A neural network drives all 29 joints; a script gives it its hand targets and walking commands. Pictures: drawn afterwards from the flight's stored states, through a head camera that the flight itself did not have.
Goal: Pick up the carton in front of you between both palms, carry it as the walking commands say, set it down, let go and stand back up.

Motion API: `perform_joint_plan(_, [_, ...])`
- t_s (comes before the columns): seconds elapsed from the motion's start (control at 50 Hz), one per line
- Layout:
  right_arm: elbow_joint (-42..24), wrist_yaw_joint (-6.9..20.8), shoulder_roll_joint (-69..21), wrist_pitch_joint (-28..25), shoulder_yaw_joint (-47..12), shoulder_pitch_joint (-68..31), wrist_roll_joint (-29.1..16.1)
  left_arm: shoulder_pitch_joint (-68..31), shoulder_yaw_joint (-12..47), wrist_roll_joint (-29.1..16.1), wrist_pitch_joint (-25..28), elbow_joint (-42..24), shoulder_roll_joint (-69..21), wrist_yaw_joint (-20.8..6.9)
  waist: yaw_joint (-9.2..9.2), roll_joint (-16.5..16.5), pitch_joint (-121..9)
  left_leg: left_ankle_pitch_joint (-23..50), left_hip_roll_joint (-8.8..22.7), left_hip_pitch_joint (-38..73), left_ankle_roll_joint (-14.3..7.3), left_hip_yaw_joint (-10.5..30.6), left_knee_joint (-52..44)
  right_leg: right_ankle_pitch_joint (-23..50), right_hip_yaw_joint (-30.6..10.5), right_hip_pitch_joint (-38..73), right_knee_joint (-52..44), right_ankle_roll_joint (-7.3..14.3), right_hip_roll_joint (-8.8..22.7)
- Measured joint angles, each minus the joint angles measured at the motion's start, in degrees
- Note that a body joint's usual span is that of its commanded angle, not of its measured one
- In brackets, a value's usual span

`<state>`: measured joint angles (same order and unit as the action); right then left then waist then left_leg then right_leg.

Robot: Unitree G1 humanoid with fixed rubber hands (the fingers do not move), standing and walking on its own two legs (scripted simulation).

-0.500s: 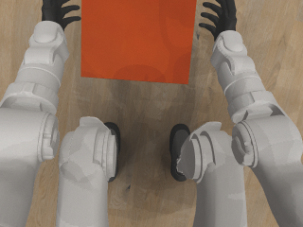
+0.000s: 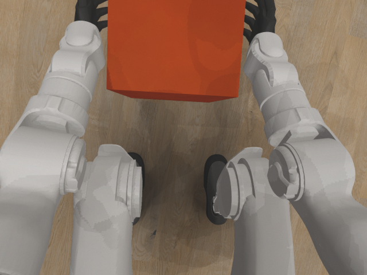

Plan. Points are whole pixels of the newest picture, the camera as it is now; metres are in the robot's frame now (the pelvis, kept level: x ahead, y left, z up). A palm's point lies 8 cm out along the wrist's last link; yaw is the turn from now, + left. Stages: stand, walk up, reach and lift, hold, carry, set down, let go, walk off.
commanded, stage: reach and lift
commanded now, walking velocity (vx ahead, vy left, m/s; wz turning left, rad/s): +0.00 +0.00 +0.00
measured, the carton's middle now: (174, 49) +0.52 +0.03 -0.22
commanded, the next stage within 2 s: none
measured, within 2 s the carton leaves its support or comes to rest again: neither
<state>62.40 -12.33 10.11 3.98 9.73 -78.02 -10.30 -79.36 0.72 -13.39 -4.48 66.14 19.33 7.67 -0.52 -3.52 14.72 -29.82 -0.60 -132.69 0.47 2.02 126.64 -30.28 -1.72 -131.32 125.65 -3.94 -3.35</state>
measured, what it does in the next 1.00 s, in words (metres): rises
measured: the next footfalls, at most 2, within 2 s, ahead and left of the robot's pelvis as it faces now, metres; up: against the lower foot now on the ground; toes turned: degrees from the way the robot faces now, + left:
none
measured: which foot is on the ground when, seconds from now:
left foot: down 0.00-1.00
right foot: down 0.00-1.00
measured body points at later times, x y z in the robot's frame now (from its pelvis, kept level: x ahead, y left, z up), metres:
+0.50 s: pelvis +0.02 -0.01 +0.12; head +0.25 +0.03 +0.50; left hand +0.49 +0.21 +0.04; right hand +0.51 -0.10 +0.05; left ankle +0.12 +0.12 -0.32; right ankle +0.13 -0.13 -0.32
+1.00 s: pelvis +0.06 -0.01 +0.25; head +0.21 +0.02 +0.67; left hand +0.45 +0.19 +0.20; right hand +0.47 -0.12 +0.20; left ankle +0.12 +0.12 -0.32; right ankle +0.13 -0.13 -0.32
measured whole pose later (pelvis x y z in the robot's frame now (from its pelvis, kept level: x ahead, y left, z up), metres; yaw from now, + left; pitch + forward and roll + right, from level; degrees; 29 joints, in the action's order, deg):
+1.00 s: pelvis +0.06 -0.01 +0.25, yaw +4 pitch +32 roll -1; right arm 33.0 -4.8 -7.6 16.8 22.3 -33.4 8.3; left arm -36.4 -18.0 8.4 -19.2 36.3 -1.7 2.7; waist 0.2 -2.1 -13.9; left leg -27.7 -2.3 -84.7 1.4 3.6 80.1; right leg -29.6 -3.1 -83.2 80.5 -1.5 -3.3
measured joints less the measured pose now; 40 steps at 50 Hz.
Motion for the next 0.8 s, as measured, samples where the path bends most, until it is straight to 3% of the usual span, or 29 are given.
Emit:
perform_joint_plan(0.14, [-11.38,0.08,-3.52,3.58,3.32,12.06,1.61,8.87,-3.15,3.77,-6.45,-11.07,-3.17,0.42,0.52,-1.00,-6.69,-0.40,-0.92,3.25,1.05,0.67,-2.09,-0.97,-0.06,3.26,-1.56,0.03,-0.48])
perform_joint_plan(0.34, [-15.20,4.50,-10.92,10.61,15.80,17.30,16.60,16.28,-19.32,18.00,-11.67,-14.03,-10.38,-4.12,1.05,0.77,-19.81,0.31,-2.48,9.94,1.77,1.58,-13.25,-1.55,-0.26,10.38,-11.94,0.83,-1.43])
perform_joint_plan(0.4, [-16.38,4.95,-11.94,11.57,16.22,19.22,18.78,18.25,-21.28,20.84,-12.19,-14.89,-11.72,-5.13,1.29,0.71,-22.69,0.45,-2.34,11.92,1.73,1.57,-16.66,-1.27,-0.40,12.28,-15.35,0.94,-1.35])
perform_joint_plan(0.6, [-23.24,6.37,-15.39,12.07,17.04,27.08,20.64,25.98,-20.72,21.68,-14.08,-22.82,-14.95,-5.36,0.34,1.40,-26.27,1.39,-2.43,19.89,1.29,1.28,-26.33,-0.50,-1.01,20.24,-24.84,1.30,-0.65])
perform_joint_plan(0.8, [-28.12,6.81,-15.49,13.27,13.53,34.18,17.56,33.59,-20.06,21.02,-14.01,-28.19,-18.24,-4.77,0.48,1.29,-28.24,0.78,-1.88,31.04,1.03,1.10,-34.23,-0.71,-1.45,31.15,-32.80,1.66,-0.60])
